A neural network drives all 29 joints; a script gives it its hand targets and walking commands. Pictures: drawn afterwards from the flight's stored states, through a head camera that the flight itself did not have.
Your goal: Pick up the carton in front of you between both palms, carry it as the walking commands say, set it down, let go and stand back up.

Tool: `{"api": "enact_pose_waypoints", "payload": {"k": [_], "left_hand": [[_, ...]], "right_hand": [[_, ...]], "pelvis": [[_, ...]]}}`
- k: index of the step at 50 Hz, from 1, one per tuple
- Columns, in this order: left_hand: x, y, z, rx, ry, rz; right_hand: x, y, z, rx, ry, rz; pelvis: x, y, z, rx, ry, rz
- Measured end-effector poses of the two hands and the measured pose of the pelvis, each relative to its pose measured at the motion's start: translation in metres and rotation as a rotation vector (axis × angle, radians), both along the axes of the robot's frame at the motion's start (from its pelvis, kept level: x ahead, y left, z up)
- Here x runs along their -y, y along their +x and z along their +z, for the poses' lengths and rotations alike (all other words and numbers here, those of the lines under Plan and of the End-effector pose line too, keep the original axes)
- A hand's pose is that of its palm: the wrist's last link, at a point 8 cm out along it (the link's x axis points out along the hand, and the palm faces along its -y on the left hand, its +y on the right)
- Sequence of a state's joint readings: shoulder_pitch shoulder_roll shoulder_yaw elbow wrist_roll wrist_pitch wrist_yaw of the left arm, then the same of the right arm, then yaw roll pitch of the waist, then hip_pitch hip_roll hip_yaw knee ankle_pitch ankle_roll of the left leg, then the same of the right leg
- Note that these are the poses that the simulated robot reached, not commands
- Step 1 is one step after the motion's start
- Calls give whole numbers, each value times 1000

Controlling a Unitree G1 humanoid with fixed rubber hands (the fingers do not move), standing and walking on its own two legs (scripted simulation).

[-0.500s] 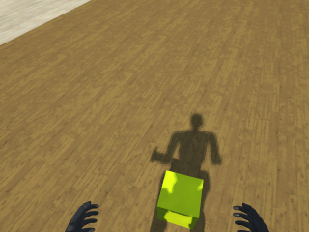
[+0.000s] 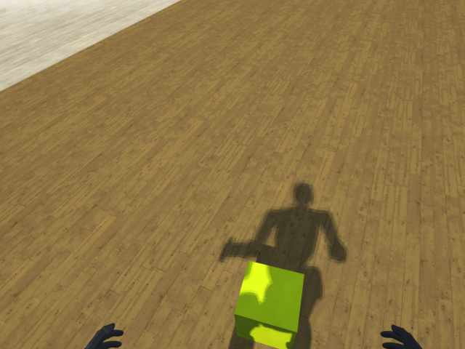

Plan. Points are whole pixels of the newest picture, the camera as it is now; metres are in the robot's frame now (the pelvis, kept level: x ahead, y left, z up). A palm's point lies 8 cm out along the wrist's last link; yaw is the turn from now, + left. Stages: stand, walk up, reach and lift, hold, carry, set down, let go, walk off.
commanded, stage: stand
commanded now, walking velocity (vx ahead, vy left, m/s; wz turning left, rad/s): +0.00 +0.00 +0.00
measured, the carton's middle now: (269, 306) +0.45 -0.07 -0.64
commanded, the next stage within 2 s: none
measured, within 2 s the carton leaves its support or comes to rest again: neither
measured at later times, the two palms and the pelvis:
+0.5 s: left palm out of the picture +0.14 +0.29 -0.08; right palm out of the picture +0.15 -0.29 -0.09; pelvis +0.02 -0.01 +0.00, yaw +1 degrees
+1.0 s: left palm out of the picture +0.10 +0.30 -0.08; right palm out of the picture +0.11 -0.30 -0.10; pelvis +0.00 +0.00 +0.01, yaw +0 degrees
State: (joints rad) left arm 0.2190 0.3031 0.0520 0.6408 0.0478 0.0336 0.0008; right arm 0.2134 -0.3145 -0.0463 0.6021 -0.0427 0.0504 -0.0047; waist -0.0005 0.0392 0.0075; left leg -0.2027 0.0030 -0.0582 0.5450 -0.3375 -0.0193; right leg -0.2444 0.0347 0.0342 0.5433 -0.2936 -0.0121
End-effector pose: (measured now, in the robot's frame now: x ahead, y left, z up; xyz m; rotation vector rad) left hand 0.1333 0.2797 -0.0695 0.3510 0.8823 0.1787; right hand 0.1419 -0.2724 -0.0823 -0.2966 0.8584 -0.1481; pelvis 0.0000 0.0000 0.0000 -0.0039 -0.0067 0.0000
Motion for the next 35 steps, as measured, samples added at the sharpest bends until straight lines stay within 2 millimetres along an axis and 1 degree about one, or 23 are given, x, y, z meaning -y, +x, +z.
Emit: {"api": "enact_pose_waypoints", "payload": {"k": [3,6,15,21,27,35], "left_hand": [[-10,-3,1,-23,28,17],[-14,-2,2,-36,40,27],[-8,8,-3,-48,29,45],[-7,8,-6,-61,18,55],[-9,2,-8,-79,17,64],[-15,-9,-9,-103,21,71]], "right_hand": [[8,-5,-7,-41,-12,0],[12,-5,-11,-66,-19,3],[16,8,-13,-84,-31,10],[17,11,-12,-90,-39,9],[19,8,-11,-100,-47,3],[22,-4,-11,-121,-54,-5]], "pelvis": [[2,4,0,-8,1,4],[3,9,1,-11,3,8],[6,19,2,-7,4,17],[7,21,3,-2,3,18],[6,20,5,5,3,17],[4,14,7,16,5,12]]}}
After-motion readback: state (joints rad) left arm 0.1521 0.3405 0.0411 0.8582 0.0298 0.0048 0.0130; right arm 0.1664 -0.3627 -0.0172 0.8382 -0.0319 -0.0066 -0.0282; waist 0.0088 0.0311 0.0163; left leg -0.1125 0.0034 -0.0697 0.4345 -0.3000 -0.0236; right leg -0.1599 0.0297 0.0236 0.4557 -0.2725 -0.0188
